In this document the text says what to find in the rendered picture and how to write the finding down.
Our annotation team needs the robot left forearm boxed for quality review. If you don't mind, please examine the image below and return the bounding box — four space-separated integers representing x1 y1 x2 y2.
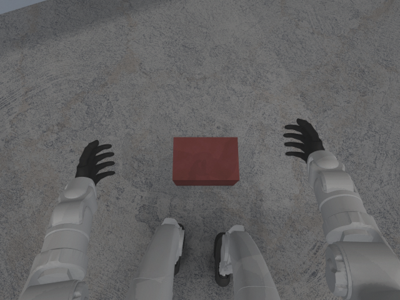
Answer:
18 177 98 300

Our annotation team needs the right robot upper arm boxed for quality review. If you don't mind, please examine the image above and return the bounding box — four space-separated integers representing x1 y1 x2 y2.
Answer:
325 241 400 300

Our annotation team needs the carton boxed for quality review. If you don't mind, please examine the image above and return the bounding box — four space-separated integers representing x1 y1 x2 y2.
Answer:
172 137 239 186

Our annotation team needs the robot right forearm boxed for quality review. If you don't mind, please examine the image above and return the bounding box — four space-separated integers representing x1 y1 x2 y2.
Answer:
307 150 400 267

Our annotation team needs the right robot thigh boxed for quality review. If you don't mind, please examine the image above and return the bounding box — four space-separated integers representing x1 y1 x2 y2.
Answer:
222 231 281 300

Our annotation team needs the left robot upper arm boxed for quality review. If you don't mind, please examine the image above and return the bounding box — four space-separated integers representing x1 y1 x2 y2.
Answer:
20 279 89 300

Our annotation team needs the right robot hand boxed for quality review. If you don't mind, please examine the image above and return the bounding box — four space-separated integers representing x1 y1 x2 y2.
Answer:
283 118 325 163

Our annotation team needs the right robot foot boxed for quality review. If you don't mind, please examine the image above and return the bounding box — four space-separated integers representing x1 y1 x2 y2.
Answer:
214 232 231 287

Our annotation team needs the left robot hand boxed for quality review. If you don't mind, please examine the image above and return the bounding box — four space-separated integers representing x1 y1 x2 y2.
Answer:
75 140 115 186

